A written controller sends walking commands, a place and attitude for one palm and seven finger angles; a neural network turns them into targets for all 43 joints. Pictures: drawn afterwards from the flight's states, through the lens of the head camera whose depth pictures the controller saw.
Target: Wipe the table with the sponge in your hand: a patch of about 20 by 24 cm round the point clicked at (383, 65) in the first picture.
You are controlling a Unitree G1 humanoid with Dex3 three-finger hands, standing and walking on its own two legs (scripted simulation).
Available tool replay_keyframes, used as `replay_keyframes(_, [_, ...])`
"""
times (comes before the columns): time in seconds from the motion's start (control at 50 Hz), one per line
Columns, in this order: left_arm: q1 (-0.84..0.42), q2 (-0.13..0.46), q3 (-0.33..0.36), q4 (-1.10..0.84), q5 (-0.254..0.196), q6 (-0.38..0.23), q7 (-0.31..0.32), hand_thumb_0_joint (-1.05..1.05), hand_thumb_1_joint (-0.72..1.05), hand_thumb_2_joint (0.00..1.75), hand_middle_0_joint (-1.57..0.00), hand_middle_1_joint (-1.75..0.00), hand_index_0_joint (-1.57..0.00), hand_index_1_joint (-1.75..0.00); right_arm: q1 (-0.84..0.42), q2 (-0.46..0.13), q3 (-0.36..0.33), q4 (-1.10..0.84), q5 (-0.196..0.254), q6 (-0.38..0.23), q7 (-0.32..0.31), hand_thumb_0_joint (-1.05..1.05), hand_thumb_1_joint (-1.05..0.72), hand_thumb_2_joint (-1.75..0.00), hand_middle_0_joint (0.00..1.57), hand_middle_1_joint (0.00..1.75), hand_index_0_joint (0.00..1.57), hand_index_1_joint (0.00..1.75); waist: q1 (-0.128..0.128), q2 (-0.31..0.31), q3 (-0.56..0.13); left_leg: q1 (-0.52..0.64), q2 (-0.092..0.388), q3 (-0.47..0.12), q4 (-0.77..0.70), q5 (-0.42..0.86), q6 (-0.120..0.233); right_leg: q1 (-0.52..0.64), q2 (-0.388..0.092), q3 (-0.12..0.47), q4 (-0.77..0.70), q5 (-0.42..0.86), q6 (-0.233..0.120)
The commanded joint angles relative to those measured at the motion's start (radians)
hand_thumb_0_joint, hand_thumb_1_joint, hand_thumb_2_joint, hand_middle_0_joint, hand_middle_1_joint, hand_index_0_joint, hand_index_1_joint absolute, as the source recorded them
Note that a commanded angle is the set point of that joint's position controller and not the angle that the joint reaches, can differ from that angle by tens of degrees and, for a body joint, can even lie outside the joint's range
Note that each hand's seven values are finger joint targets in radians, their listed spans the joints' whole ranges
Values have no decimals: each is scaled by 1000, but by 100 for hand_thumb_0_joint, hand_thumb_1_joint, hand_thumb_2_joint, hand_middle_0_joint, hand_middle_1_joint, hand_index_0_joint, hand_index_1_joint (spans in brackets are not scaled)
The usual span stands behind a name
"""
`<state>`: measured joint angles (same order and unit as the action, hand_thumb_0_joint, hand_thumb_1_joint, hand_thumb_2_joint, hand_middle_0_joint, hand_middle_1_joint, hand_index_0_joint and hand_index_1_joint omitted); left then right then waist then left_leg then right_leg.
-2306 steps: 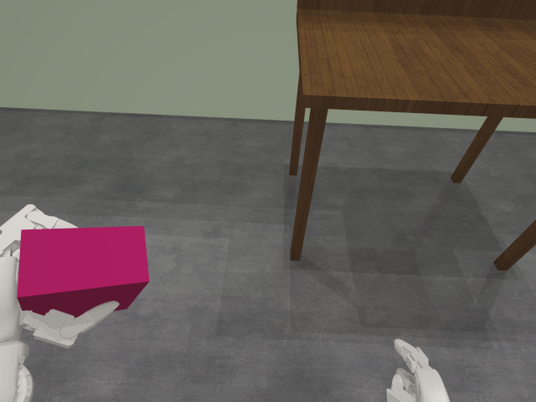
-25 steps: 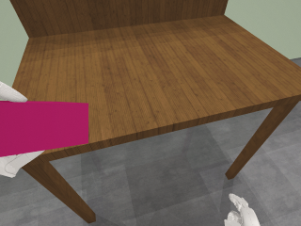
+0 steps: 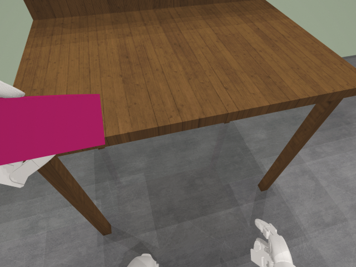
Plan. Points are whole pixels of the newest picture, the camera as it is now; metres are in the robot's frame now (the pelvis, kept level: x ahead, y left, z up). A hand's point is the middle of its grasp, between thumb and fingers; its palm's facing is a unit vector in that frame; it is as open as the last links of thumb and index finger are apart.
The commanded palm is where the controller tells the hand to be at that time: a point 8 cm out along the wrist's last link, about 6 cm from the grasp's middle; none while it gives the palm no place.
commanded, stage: step back with the hand held close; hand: left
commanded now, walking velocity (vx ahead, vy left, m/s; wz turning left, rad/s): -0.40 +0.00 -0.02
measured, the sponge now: (55, 118) +0.26 +0.20 +0.26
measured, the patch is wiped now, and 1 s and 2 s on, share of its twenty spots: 0.95 0.95 0.95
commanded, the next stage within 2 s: stop stepping back and stand still in 0.28 s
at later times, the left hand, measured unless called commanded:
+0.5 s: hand out of the picture +0.09 +0.23 +0.28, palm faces +0.50 -0.78 -0.37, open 10.2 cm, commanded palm +0.03 +0.27 +0.29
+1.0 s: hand out of the picture -0.01 +0.23 +0.26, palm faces +0.53 -0.79 -0.31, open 10.2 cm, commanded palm -0.08 +0.27 +0.29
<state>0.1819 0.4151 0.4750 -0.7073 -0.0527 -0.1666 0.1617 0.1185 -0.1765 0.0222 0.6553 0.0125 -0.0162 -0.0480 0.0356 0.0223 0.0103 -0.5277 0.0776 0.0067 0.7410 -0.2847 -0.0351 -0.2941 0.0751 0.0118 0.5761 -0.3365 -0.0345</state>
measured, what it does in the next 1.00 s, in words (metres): walks backwards: left foot, then right foot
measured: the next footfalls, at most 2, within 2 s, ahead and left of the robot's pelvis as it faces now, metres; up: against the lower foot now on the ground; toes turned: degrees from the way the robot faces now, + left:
left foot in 0.18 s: -0.03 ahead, +0.15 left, +0.00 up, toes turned +1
right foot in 0.44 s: -0.08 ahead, -0.09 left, +0.00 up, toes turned -1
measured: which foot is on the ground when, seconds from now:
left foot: up 0.00-0.16, down 0.18-0.46, up 0.48-0.68, down 0.70-0.90, up 0.92-1.00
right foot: down 0.00-0.22, up 0.24-0.42, down 0.44-0.70, up 0.72-0.88, down 0.90-1.00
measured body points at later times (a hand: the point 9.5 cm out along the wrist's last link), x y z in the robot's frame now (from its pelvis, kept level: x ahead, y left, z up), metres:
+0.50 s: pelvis -0.14 +0.00 +0.01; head -0.12 +0.00 +0.46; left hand +0.06 +0.27 +0.30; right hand +0.03 -0.23 -0.09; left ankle -0.09 +0.14 -0.71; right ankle -0.12 -0.09 -0.73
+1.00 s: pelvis -0.23 -0.01 +0.00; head -0.25 -0.03 +0.45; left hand -0.05 +0.27 +0.28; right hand -0.09 -0.24 -0.11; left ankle -0.22 +0.13 -0.67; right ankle -0.22 -0.09 -0.73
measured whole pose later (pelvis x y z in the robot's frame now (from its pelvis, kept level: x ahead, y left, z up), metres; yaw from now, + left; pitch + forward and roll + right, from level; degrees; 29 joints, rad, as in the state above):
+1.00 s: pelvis -0.23 -0.01 +0.00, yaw +2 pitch -2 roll -1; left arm 0.22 0.36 0.44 -0.52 -0.05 -0.15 0.12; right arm 0.26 -0.22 0.01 0.70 0.02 -0.06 -0.03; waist 0.01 0.05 -0.03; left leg -0.50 0.05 -0.02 1.07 -0.35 0.01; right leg -0.27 0.05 -0.08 0.58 -0.29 -0.08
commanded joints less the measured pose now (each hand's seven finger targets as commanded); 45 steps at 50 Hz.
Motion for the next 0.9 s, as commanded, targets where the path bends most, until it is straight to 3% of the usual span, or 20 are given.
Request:
replay_keyframes(0.0, [-32,260,132,-131,-4,-35,-2,0,10,130,-120,-160,-120,-160,-81,-110,-68,-216,15,-40,-24,0,-90,-90,20,30,20,30,-25,-194,-236,-7,-26,-50,232,-142,9,225,-385,260,-108,1146,-57])
replay_keyframes(0.06, [121,255,154,-180,-15,-50,-7,0,10,130,-120,-160,-120,-160,-89,-101,-51,-236,11,-1,-16,0,-90,-90,20,30,20,30,-27,-77,-239,56,-25,-9,34,-55,1,222,-350,207,-81,1027,-97])
replay_keyframes(0.14, [154,295,196,-317,-33,-79,8,0,10,130,-120,-160,-120,-160,-44,-140,-74,-239,13,7,-24,0,-90,-90,20,30,20,30,-57,-73,-293,224,28,-33,-232,340,19,188,-239,147,-36,856,-16])
replay_keyframes(0.18, [207,284,214,-353,-37,-89,6,0,10,130,-120,-160,-120,-160,-44,-164,-95,-242,20,-13,-18,0,-90,-90,20,30,20,30,-41,112,-346,403,160,-113,-301,784,56,50,-92,52,56,364,44])
replay_keyframes(0.22, [203,290,231,-359,-41,-91,12,0,10,130,-120,-160,-120,-160,-34,-161,-103,-237,14,-47,-6,0,-90,-90,20,30,20,30,-42,230,-370,509,218,-142,-274,1055,85,-126,-33,12,156,-58,47])
replay_keyframes(0.26, [147,289,223,-388,-31,-97,19,0,10,130,-120,-160,-120,-160,-23,-163,-96,-204,-5,-78,-2,0,-90,-90,20,30,20,30,-47,348,-349,489,208,-112,-279,1075,85,-133,-43,13,225,-113,40])
replay_keyframes(0.28, [127,277,214,-337,-25,-91,26,0,10,130,-120,-160,-120,-160,-4,-152,-91,-178,-5,-90,0,0,-90,-90,20,30,20,30,-54,307,-314,499,199,-105,-270,1089,88,-138,-42,8,184,-96,40])
replay_keyframes(0.38, [36,223,150,-125,-17,-56,15,0,10,130,-120,-160,-120,-160,-37,-170,-88,-160,-6,-97,6,0,-90,-90,20,30,20,30,-46,167,-202,315,170,-92,-258,600,68,59,-66,18,-104,109,41])
replay_keyframes(0.4, [25,228,147,-104,-14,-55,12,0,10,130,-120,-160,-120,-160,-46,-171,-86,-174,-1,-94,7,0,-90,-90,20,30,20,30,-41,77,-190,264,131,-71,-195,389,48,98,-109,64,-210,219,30])
replay_keyframes(0.44, [-28,263,132,-89,-13,-47,11,0,10,130,-120,-160,-120,-160,-51,-153,-72,-202,7,-80,8,0,-90,-90,20,30,20,30,-60,-209,-145,138,-41,-7,73,-124,13,2,-371,374,-339,370,-73])
replay_keyframes(0.5, [24,229,108,-87,-7,-44,6,0,10,130,-120,-160,-120,-160,-8,-131,-61,-187,13,-72,6,0,-90,-90,20,30,20,30,-57,-152,-172,106,-34,-63,224,-98,40,6,-351,310,-336,124,-64])
replay_keyframes(0.62, [0,244,111,-89,-14,-56,16,0,10,130,-120,-160,-120,-160,5,-150,-45,-198,-8,-46,-16,0,-90,-90,20,30,20,30,-66,-74,-99,329,-47,34,-214,-210,87,-186,-236,176,-328,-362,-36])
replay_keyframes(0.66, [-16,236,116,-118,-16,-59,19,0,10,130,-120,-160,-120,-160,11,-190,-49,-209,-16,-67,-25,0,-90,-90,20,30,20,30,-62,134,-75,259,72,-186,-435,-472,157,-163,-90,65,-76,-299,2])
replay_keyframes(0.68, [-38,228,117,-109,-9,-53,22,0,10,130,-120,-160,-120,-160,28,-185,-40,-199,-2,-78,-23,0,-90,-90,20,30,20,30,-59,254,-72,216,187,-310,-542,-626,197,-157,-7,-78,147,-141,37])
replay_keyframes(0.7, [-49,257,147,-107,5,-32,20,0,10,130,-120,-160,-120,-160,7,-181,-56,-222,-1,-92,-24,0,-90,-90,20,30,20,30,-37,278,-136,103,210,-265,-579,-522,203,-60,20,-115,425,-142,39])
replay_keyframes(0.74, [-134,256,124,-45,14,-25,24,0,10,130,-120,-160,-120,-160,38,-156,-46,-185,-3,-110,-14,0,-90,-90,20,30,20,30,-56,206,-75,101,215,-301,-553,-505,213,-168,-50,-38,487,-123,28])
replay_keyframes(0.82, [-89,182,62,73,-5,-2,12,0,10,130,-120,-160,-120,-160,7,-157,-29,-160,2,-129,-12,0,-90,-90,20,30,20,30,-30,194,-30,47,138,-136,-415,-415,128,78,-46,-103,39,-156,5])
replay_keyframes(0.84, [-97,173,48,65,-3,-3,3,0,10,130,-120,-160,-120,-160,-16,-164,-36,-183,1,-126,-16,0,-90,-90,20,30,20,30,-7,113,-29,-49,86,-70,-236,-393,104,208,-55,-58,-132,-132,-8])
replay_keyframes(0.86, [-105,168,25,65,7,-2,-8,0,10,130,-120,-160,-120,-160,-14,-153,-43,-188,5,-118,-10,0,-90,-90,20,30,20,30,-15,-140,-1,-171,-19,39,106,-329,80,226,-187,216,-276,-207,-69])
replay_keyframes(0.88, [-140,203,33,46,-4,-11,-19,0,10,130,-120,-160,-120,-160,-38,-165,-57,-198,11,-117,0,0,-90,-90,20,30,20,30,-17,-385,20,-268,-68,7,404,-257,57,168,-416,640,-446,-190,-108])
